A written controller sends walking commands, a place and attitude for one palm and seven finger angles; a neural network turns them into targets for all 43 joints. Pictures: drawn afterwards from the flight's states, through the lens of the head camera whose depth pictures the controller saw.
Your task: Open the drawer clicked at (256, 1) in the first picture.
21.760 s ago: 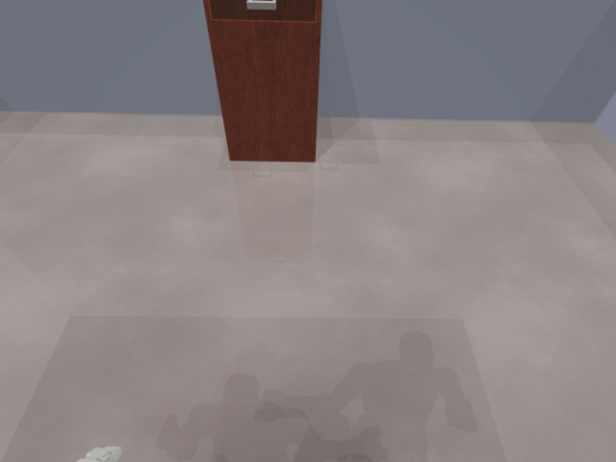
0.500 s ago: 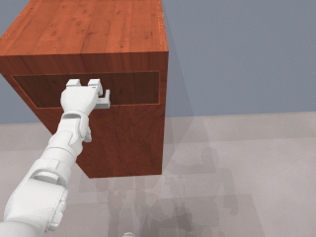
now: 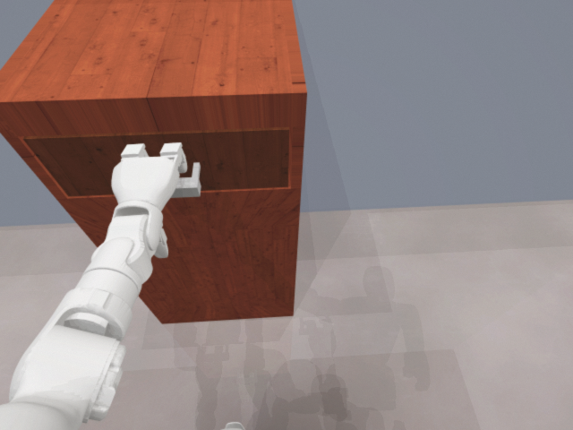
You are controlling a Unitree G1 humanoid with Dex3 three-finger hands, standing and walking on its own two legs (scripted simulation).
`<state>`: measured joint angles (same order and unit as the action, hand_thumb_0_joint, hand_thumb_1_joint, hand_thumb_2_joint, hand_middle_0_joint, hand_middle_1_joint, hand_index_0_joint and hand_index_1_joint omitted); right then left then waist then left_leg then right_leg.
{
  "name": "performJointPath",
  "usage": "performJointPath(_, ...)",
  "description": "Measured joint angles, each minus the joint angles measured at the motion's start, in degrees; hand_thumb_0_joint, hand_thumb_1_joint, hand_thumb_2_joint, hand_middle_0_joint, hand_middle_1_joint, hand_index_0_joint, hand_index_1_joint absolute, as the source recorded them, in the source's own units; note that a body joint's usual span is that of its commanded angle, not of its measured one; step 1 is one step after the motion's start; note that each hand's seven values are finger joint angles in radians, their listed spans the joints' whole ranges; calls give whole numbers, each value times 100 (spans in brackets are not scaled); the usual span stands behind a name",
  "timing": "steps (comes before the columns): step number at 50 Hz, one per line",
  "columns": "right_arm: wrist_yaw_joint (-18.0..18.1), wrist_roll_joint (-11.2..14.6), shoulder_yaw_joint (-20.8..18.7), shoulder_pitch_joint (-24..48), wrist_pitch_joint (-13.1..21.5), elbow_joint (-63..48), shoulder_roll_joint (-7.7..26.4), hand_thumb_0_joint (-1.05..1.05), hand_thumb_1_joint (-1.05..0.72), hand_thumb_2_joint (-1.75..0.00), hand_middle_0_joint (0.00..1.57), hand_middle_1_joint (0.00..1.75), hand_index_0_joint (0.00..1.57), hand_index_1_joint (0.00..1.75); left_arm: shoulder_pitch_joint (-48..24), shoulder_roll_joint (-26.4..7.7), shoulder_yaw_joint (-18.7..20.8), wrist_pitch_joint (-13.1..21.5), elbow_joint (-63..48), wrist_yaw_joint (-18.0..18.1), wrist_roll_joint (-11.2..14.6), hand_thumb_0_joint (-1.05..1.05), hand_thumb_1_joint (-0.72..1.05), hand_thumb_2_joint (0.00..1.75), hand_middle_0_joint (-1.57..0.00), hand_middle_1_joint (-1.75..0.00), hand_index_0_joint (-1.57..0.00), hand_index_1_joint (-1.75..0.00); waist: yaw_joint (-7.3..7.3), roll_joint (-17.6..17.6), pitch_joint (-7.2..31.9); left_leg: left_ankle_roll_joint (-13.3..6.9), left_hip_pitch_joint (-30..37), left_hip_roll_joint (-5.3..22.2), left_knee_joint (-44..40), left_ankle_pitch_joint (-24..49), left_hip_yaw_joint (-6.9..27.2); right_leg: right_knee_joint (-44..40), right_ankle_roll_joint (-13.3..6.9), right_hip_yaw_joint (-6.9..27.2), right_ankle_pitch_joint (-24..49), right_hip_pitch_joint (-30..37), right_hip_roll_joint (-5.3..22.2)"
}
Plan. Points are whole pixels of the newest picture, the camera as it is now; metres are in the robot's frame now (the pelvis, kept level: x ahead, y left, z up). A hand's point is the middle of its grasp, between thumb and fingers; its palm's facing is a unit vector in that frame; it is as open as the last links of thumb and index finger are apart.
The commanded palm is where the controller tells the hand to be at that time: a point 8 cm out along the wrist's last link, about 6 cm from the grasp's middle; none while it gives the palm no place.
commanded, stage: lift the fingers back up to retry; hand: left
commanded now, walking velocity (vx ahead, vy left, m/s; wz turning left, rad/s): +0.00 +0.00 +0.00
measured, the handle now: (167, 178) +0.50 +0.20 +0.03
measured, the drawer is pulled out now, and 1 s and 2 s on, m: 0.00 0.00 0.00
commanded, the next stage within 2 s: re-aim the fingers above the handle in 0.66 s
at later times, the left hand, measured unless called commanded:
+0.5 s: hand (156, 174) +0.46 +0.19 +0.09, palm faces +0.04 -0.03 -1.00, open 13.8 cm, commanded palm +0.42 +0.19 +0.16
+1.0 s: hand (148, 180) +0.44 +0.19 +0.10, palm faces +0.00 -0.02 -1.00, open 13.9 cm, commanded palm +0.42 +0.20 +0.16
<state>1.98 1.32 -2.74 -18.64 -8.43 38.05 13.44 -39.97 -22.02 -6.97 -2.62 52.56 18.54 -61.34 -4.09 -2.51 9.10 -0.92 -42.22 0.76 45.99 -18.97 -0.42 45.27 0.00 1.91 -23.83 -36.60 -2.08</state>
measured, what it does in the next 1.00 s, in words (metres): stands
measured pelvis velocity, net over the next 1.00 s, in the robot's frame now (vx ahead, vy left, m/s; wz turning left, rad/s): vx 0.03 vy -0.03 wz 0.04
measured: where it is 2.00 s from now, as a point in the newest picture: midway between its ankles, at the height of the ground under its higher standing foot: outside the picture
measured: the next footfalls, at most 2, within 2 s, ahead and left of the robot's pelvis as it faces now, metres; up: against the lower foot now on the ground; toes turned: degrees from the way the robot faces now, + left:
none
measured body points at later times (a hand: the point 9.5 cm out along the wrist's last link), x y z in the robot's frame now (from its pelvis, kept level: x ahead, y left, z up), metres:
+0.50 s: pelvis +0.02 -0.01 +0.02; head +0.06 -0.03 +0.46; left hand +0.45 +0.19 +0.15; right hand +0.11 -0.27 -0.12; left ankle +0.03 +0.11 -0.70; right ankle -0.02 -0.12 -0.70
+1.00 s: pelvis +0.03 -0.03 +0.02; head +0.06 -0.05 +0.47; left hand +0.43 +0.19 +0.15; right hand +0.15 -0.28 -0.11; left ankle +0.03 +0.11 -0.70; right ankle -0.02 -0.13 -0.70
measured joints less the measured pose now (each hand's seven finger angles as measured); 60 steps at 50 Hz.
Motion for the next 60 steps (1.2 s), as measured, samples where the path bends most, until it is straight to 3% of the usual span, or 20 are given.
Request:
performJointPath(9,32,-2,-23,62,74,13,-25,1,-91,-90,20,30,20,30,63,-38,62,-7,-168,-220,78,0,-49,31,-31,-125,-32,-120,-13,-32,-100,-1,253,-14,-168,16,-1,-189,-2,2,28,262,16)
performJointPath(16,-9,-7,-79,54,94,44,-2,1,-91,-90,20,30,20,30,239,-46,27,-35,-621,-395,179,0,-49,31,-32,-122,-34,-121,63,-78,-108,11,512,-28,-335,10,2,-372,-15,2,30,528,31)
performJointPath(30,-21,90,11,414,-79,-39,72,1,-91,-90,20,30,20,30,415,38,-245,-475,-1293,-1008,390,0,-49,31,-32,-121,-32,-120,239,-143,-130,77,1239,-64,-829,110,24,-754,-85,-18,67,1209,70)
performJointPath(35,37,100,68,559,-97,-137,86,1,-91,-90,20,30,20,30,565,20,-221,-249,-1387,-1262,403,0,-49,31,-32,-120,-32,-120,278,-102,-180,117,1369,-59,-924,146,45,-781,-125,-39,62,1312,63)
performJointPath(40,69,85,24,622,-35,-154,94,1,-91,-90,20,30,20,30,718,-66,-153,76,-1545,-1169,361,0,-49,31,-32,-120,-32,-120,324,-75,-233,158,1356,-43,-900,143,96,-743,-167,-90,38,1307,41)
performJointPath(46,61,82,-9,615,1,-31,113,1,-91,-90,20,30,20,30,645,-167,-108,39,-1454,-998,354,0,-49,31,-32,-120,-32,-120,343,-69,-249,183,1281,-38,-857,142,156,-698,-197,-150,17,1249,30)
performJointPath(52,56,92,-21,507,-43,24,131,1,-91,-90,20,30,20,30,640,-215,-125,-52,-1479,-1133,465,0,-49,31,-32,-120,-31,-120,317,-103,-235,178,1300,-40,-886,154,160,-732,-195,-153,32,1271,32)
performJointPath(60,92,83,-22,420,-45,40,107,1,-91,-90,20,30,20,30,587,-230,6,260,-1372,-1167,430,0,-49,31,-32,-120,-32,-120,233,-85,-254,162,1242,-36,-869,161,104,-707,-171,-97,54,1191,33)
